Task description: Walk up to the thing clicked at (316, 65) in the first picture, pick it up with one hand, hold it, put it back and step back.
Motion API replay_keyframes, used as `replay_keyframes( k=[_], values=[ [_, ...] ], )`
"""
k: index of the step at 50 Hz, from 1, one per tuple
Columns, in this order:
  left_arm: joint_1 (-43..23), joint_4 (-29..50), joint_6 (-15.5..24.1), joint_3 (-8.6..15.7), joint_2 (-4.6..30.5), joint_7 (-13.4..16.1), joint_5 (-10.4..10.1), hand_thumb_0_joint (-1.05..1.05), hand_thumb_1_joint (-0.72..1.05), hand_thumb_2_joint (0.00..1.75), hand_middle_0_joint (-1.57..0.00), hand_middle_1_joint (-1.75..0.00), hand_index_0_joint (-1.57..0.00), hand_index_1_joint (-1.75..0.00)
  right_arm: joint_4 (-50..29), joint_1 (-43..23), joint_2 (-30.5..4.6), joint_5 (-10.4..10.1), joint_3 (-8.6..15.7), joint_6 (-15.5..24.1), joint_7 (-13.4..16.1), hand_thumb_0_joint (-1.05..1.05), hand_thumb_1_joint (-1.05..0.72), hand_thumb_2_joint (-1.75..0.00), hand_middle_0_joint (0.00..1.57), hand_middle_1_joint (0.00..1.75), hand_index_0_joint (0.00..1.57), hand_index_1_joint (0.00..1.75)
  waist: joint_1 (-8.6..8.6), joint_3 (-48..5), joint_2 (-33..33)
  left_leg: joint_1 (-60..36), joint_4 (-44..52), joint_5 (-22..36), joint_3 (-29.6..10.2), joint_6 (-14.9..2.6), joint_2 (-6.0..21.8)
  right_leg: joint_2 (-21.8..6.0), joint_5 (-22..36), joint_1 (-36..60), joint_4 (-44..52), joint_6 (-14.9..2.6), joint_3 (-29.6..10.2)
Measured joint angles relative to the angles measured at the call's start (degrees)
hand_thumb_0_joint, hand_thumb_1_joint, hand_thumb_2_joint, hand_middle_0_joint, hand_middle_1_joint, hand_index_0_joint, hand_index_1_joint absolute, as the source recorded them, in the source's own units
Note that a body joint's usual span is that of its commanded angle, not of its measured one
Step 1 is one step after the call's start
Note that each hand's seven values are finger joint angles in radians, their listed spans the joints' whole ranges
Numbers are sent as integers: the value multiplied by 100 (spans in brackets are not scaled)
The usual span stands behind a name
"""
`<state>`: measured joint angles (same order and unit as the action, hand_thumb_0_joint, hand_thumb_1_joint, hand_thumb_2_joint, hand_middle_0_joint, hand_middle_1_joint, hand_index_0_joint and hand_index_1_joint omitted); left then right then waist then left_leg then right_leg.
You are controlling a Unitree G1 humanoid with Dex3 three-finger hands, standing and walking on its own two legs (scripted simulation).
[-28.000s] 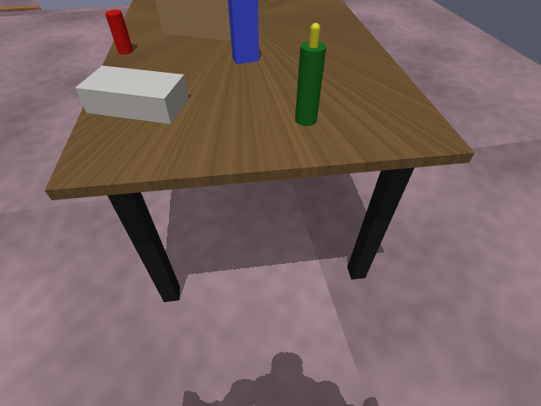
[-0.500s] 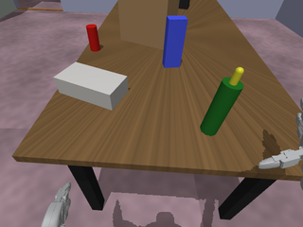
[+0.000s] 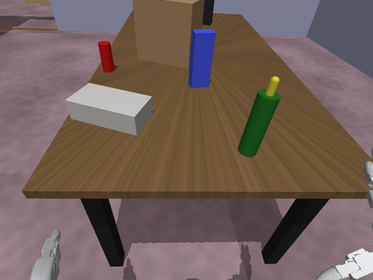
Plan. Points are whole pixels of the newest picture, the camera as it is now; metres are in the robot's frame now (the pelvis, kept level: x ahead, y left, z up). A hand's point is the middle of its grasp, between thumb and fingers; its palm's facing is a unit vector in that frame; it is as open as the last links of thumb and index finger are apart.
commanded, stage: sink last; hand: right
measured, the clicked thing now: (259, 117) +0.50 -0.21 +0.12
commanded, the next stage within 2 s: home in 0.22 s
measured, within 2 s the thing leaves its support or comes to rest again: rests again in 0.22 s
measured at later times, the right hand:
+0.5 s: hand out of the picture +0.17 -0.29 +0.16, palm faces +0.46 +0.80 -0.39, open 17.4 cm
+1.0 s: hand (269, 272) +0.18 -0.18 -0.06, palm faces +0.09 +0.98 -0.18, open 17.4 cm
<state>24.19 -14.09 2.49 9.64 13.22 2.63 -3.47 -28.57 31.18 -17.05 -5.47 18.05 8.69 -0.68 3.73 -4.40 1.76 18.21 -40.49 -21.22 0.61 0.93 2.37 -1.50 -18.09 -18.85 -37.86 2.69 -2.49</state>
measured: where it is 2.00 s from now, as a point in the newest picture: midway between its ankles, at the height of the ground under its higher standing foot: outside the picture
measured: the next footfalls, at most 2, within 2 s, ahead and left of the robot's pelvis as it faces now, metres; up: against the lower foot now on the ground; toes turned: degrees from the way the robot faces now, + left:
none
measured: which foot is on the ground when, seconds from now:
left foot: down 0.00-1.00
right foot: down 0.00-1.00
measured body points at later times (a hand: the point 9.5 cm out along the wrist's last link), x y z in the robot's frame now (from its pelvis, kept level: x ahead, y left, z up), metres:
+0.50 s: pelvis -0.02 -0.01 +0.00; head -0.03 +0.00 +0.45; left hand +0.15 +0.24 -0.06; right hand +0.14 -0.33 +0.18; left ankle +0.01 +0.13 -0.72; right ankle +0.02 -0.16 -0.72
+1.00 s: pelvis +0.01 -0.01 +0.01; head +0.03 -0.02 +0.46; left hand +0.18 +0.21 -0.07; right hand +0.17 -0.24 -0.05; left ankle +0.01 +0.13 -0.72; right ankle +0.03 -0.16 -0.72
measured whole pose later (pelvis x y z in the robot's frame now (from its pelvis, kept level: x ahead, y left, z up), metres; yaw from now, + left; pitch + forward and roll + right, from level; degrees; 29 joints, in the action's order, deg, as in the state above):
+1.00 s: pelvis +0.01 -0.01 +0.01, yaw +1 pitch +2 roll +0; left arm 12.6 -31.9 7.4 -0.2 9.3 4.0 0.0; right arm 17.2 22.1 -9.1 -0.1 2.1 8.7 1.7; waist 0.1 1.0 -0.7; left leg 18.6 -35.8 -18.8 0.0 1.7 2.0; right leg -1.9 -17.4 -20.2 -35.9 2.1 -1.7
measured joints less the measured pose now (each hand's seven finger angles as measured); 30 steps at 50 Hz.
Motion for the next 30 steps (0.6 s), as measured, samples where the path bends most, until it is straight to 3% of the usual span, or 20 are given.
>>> replay_keyframes(
  k=[7,11,18,23,27,30],
  values=[
    [-228,-786,104,-7,-103,-22,107,0,-50,4,-6,-5,-6,-4,386,-335,-59,23,374,325,58,-1,57,-5,7,6,7,6,-53,352,213,164,-58,154,13,-26,-43,-34,133,-172,-81,-5,-26],
    [-286,-1016,140,28,-179,-18,194,-1,-51,4,-6,-5,-6,-5,695,-451,-273,100,599,572,71,-1,56,-5,7,6,7,6,-33,492,312,290,-79,229,-34,-12,-37,-26,215,-268,-73,-5,14],
    [-346,-1169,331,143,66,146,209,-1,-53,6,-7,-5,-6,-5,1217,-786,-495,133,1038,954,243,-1,54,-5,7,6,7,6,72,494,264,171,57,296,-75,37,8,17,274,-147,50,-40,60],
    [-487,-1299,503,-187,-6,140,165,-1,-43,17,-9,-9,-8,-9,1476,-852,-254,163,813,1115,219,-1,54,-6,6,6,6,5,87,466,71,32,202,327,-99,61,17,23,279,-16,159,-46,92],
    [-624,-1347,581,-619,-325,82,185,-1,-24,31,-11,-13,-10,-13,1650,-772,8,196,412,1055,159,-1,54,-6,6,6,6,5,41,525,-59,-59,348,367,-78,65,8,11,285,38,236,-49,78],
    [-712,-1363,632,-791,-531,11,239,0,-5,41,-12,-16,-12,-16,1761,-618,180,226,65,958,114,-1,53,-7,6,6,6,5,-7,582,-73,-110,458,396,-63,80,9,12,281,52,279,-64,68]
  ],
)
